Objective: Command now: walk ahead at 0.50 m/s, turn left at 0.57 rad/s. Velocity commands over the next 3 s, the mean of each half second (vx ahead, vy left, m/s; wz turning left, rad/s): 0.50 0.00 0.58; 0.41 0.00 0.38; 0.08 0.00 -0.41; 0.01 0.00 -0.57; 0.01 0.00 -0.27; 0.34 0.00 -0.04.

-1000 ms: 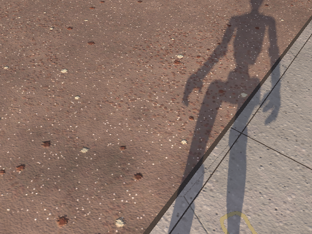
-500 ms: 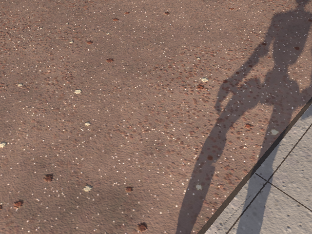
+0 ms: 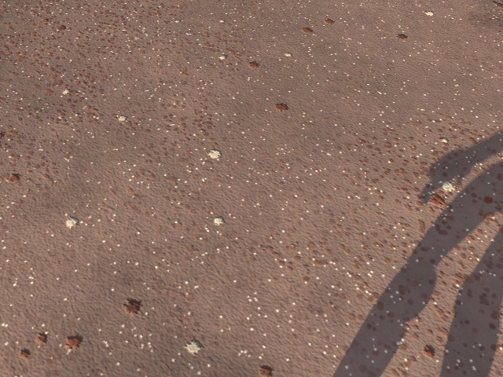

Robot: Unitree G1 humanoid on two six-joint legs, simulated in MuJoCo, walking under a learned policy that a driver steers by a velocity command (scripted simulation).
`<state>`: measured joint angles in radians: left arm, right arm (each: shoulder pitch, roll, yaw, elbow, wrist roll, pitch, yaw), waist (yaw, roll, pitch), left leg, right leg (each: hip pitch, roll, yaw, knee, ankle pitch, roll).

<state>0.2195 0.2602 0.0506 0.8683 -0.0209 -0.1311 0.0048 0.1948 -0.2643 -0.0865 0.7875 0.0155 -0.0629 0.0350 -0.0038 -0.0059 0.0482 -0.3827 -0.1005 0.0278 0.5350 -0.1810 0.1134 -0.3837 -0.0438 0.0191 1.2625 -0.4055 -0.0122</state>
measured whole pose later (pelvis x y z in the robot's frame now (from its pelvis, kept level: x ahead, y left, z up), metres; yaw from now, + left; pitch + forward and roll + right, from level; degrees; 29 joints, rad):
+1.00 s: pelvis +0.47 +0.11 +0.00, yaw +28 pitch +2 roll -1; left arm 0.27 0.30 0.05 0.88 -0.03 -0.05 -0.01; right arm 0.09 -0.24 -0.04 0.64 -0.02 -0.05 0.03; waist 0.04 -0.02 0.06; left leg -0.44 0.01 0.06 0.54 -0.15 0.05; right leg -0.38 -0.05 0.04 1.15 -0.56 0.04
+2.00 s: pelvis +0.55 +0.13 +0.01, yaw -7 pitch +2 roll +0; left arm 0.17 0.36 0.10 0.64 -0.02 0.05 0.02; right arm 0.14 -0.27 -0.07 0.77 -0.01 -0.01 -0.02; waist 0.00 -0.06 0.03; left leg -0.26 0.00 0.00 0.46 -0.24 0.01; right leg -0.53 0.08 0.12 1.11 -0.46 0.05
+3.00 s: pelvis +0.67 +0.05 +0.01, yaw -13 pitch +2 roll +0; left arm 0.04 0.27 0.05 0.66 -0.03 -0.07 -0.05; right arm 0.44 -0.27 -0.04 0.91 0.02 -0.06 0.00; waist -0.11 -0.03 0.04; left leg 0.12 0.03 0.02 0.20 -0.36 -0.02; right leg -0.57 -0.05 -0.02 0.58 -0.07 -0.01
